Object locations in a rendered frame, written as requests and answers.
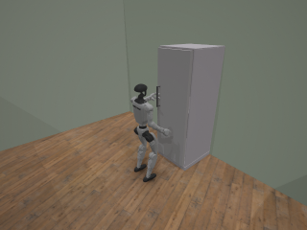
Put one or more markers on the robot left forearm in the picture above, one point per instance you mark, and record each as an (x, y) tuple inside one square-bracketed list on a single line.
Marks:
[(147, 98)]

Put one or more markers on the robot left thigh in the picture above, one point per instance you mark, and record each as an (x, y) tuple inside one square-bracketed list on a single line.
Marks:
[(143, 140)]

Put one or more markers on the right robot hand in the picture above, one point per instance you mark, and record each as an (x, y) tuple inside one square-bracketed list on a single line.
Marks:
[(166, 132)]

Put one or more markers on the robot left shin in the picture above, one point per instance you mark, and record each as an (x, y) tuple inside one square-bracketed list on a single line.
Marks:
[(140, 157)]

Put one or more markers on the fridge door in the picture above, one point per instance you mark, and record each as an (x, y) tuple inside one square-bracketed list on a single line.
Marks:
[(174, 74)]

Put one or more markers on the robot right upper arm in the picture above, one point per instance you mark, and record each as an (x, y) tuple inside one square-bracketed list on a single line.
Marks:
[(150, 113)]

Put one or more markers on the left robot hand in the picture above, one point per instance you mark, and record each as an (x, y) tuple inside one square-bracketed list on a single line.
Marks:
[(154, 97)]

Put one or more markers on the robot right forearm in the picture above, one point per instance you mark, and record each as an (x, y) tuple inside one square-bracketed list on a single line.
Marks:
[(157, 128)]

